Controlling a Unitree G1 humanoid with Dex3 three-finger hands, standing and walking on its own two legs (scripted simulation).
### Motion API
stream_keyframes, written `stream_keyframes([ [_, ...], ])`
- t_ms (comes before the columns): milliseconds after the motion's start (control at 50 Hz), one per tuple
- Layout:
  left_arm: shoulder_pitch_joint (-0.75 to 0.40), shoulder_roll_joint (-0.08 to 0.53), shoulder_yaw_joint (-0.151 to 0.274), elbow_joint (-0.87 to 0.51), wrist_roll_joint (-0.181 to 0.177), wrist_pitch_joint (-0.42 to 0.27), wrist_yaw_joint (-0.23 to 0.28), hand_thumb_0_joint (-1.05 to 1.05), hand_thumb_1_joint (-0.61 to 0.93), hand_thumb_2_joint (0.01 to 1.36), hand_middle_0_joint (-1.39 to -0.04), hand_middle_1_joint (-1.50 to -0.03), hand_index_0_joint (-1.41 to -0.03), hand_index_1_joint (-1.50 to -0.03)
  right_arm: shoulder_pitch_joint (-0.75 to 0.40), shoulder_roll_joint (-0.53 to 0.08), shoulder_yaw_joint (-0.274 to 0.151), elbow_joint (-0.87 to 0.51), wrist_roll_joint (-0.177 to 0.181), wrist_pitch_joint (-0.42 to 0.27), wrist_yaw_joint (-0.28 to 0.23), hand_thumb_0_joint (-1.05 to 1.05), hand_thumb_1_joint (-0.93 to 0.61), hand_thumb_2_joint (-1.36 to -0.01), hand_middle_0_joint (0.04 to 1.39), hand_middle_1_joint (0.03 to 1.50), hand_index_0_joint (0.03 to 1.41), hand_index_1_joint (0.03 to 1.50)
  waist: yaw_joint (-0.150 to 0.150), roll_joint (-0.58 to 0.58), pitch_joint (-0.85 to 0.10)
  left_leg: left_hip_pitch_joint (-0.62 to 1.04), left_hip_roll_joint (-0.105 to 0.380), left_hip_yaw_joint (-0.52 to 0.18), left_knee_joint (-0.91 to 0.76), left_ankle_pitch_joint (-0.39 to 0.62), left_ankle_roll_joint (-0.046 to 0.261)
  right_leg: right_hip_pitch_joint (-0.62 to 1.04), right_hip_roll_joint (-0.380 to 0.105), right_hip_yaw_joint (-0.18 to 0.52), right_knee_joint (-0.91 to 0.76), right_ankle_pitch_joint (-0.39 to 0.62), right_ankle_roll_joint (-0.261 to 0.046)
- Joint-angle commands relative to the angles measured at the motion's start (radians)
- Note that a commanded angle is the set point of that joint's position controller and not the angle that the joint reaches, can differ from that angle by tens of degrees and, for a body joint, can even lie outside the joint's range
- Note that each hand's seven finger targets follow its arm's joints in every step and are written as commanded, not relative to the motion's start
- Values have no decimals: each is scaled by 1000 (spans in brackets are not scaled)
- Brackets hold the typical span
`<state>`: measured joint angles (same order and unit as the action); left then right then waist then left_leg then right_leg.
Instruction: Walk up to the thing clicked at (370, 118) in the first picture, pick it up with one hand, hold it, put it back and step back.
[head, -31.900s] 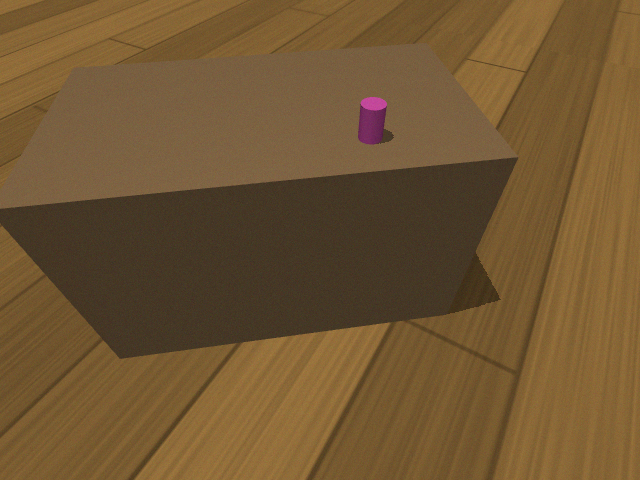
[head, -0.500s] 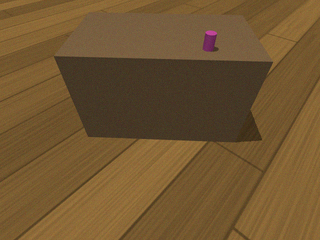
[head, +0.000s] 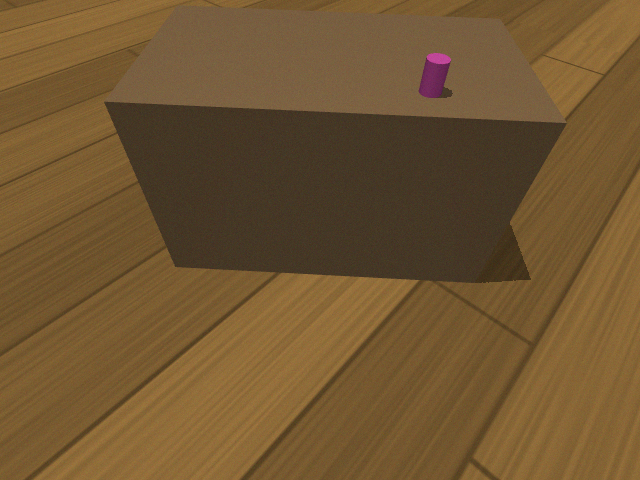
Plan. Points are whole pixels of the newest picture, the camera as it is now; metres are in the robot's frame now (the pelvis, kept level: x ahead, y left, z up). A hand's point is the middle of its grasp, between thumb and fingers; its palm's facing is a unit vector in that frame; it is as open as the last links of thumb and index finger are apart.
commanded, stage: step back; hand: right
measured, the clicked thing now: (434, 76) +1.05 -0.28 -0.02
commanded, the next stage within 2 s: stand in 0.22 s
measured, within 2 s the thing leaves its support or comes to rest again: neither
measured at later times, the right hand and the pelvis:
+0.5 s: hand out of the picture +0.11 -0.25 -0.13, palm faces +0.01 +0.94 -0.34, open 7.4 cm; pelvis +0.00 +0.00 +0.02, yaw -1 degrees
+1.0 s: hand out of the picture +0.03 -0.26 -0.14, palm faces -0.01 +0.94 -0.33, open 7.4 cm; pelvis -0.03 -0.01 +0.02, yaw +0 degrees
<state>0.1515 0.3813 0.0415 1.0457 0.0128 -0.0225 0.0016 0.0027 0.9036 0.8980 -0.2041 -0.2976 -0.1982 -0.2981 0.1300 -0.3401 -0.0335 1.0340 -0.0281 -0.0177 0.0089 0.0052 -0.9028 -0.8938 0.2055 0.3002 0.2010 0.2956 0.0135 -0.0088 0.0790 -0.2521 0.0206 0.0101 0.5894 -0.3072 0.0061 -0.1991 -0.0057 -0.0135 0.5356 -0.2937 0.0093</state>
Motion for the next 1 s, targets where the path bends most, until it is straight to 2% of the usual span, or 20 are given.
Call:
stream_keyframes([
  [0,-38,221,44,-67,-2,-32,14,0,900,900,-200,-300,-200,-300,-44,-219,-51,-57,12,-20,-23,0,-900,-900,200,300,200,300,-5,41,-184,69,85,-71,-88,390,27,116,-123,109,-31,397,-75],
  [60,-48,206,36,-58,-2,-26,19,0,900,900,-200,-300,-200,-300,-63,-220,-51,-44,13,-19,-24,0,-900,-900,200,300,200,300,-1,21,-187,105,104,-68,-77,494,49,97,-109,80,-22,446,-64],
  [140,-59,213,37,-47,0,-23,23,0,900,900,-200,-300,-200,-300,-96,-209,-51,-38,16,-12,-23,0,-900,-900,200,300,200,300,1,-24,-166,84,91,-47,-72,411,45,104,-119,100,-38,460,-64],
  [180,-84,216,35,-52,2,-21,23,0,900,900,-200,-300,-200,-300,-108,-209,-52,-32,12,-9,-22,0,-900,-900,200,300,200,300,-5,-21,-138,70,87,-49,-99,326,41,85,-123,110,-59,384,-66],
  [200,-91,171,12,-33,-13,-19,17,0,900,900,-200,-300,-200,-300,-105,-217,-38,-26,23,-11,-20,0,-900,-900,200,300,200,300,-13,-3,-139,136,99,-98,-156,436,37,66,-124,111,-97,451,-47],
  [220,-99,169,12,-37,-14,-16,16,0,900,900,-200,-300,-200,-300,-102,-224,-39,-22,22,-13,-19,0,-900,-900,200,300,200,300,-15,-2,-134,143,112,-101,-178,468,36,75,-109,92,-103,426,-33],
  [260,-107,172,9,-25,-13,-14,18,0,900,900,-200,-300,-200,-300,-115,-223,-35,-12,21,-16,-17,0,-900,-900,200,300,200,300,-13,10,-137,167,118,-103,-195,491,32,102,-107,86,-130,407,-25],
  [300,-117,177,8,-21,-11,-12,17,0,900,900,-200,-300,-200,-300,-123,-215,-31,-5,22,-17,-18,0,-900,-900,200,300,200,300,-13,14,-161,199,116,-92,-213,526,22,121,-114,86,-147,436,-28],
  [320,-122,176,7,-16,-12,-12,16,0,900,900,-200,-300,-200,-300,-128,-215,-29,-3,24,-18,-17,0,-900,-900,200,300,200,300,-12,21,-151,194,118,-96,-234,501,19,132,-110,85,-161,404,-23],
  [400,-135,177,7,-4,-8,-15,13,0,900,900,-200,-300,-200,-300,-140,-213,-25,10,23,-22,-17,0,-900,-900,200,300,200,300,-10,35,-172,208,119,-84,-268,487,10,173,-119,86,-192,398,-21],
  [500,-132,175,3,14,-5,-12,8,0,900,900,-200,-300,-200,-300,-144,-211,-20,22,24,-22,-14,0,-900,-900,200,300,200,300,-11,36,-129,195,112,-83,-314,352,4,140,-121,94,-243,296,-18],
  [560,-135,178,2,17,-3,-17,7,0,900,900,-200,-300,-200,-300,-139,-208,-19,28,21,-20,-12,0,-900,-900,200,300,200,300,-15,17,-135,202,111,-80,-317,318,6,125,-126,97,-259,281,-19],
  [620,-132,175,-3,25,-2,-18,6,0,900,900,-200,-300,-200,-300,-131,-208,-16,39,20,-17,-9,0,-900,-900,200,300,200,300,-18,10,-94,175,107,-87,-333,215,3,95,-125,105,-288,195,-17],
  [700,-116,175,-4,30,-2,-18,5,0,900,900,-200,-300,-200,-300,-121,-212,-16,46,19,-15,-6,0,-900,-900,200,300,200,300,-19,11,-79,168,105,-92,-340,156,5,63,-123,111,-306,137,-18],
  [760,-102,184,-4,33,0,-16,4,0,900,900,-200,-300,-200,-300,-102,-215,-18,53,15,-11,-2,0,-900,-900,200,300,200,300,-18,-7,-42,142,97,-94,-341,64,7,12,-120,122,-329,1,-19],
  [800,-114,192,-1,25,0,-17,4,0,900,900,-200,-300,-200,-300,-85,-213,-18,51,15,-11,-1,0,-900,-900,200,300,200,300,-25,-12,-64,133,101,-98,-341,79,9,30,-122,122,-319,16,-24],
  [820,-101,187,-3,28,-2,-17,3,0,900,900,-200,-300,-200,-300,-79,-215,-18,56,15,-11,-1,0,-900,-900,200,300,200,300,-21,-11,-49,122,98,-101,-343,58,9,17,-121,127,-328,-14,-22],
  [900,-85,184,-4,28,-3,-17,-1,0,900,900,-200,-300,-200,-300,-75,-223,-18,55,13,-15,-1,0,-900,-900,200,300,200,300,-16,30,-68,112,105,-111,-352,59,11,39,-116,119,-300,38,-27],
  [920,-84,190,-3,26,-4,-17,-1,0,900,900,-200,-300,-200,-300,-75,-213,-17,53,13,-15,-1,0,-900,-900,200,300,200,300,-15,9,-74,112,103,-107,-345,83,11,46,-119,120,-295,48,-29],
  [980,-77,189,-5,27,-5,-17,-1,0,900,900,-200,-300,-200,-300,-59,-219,-14,60,14,-16,-3,0,-900,-900,200,300,200,300,-18,10,-69,112,102,-111,-348,77,9,36,-117,124,-295,43,-27],
])
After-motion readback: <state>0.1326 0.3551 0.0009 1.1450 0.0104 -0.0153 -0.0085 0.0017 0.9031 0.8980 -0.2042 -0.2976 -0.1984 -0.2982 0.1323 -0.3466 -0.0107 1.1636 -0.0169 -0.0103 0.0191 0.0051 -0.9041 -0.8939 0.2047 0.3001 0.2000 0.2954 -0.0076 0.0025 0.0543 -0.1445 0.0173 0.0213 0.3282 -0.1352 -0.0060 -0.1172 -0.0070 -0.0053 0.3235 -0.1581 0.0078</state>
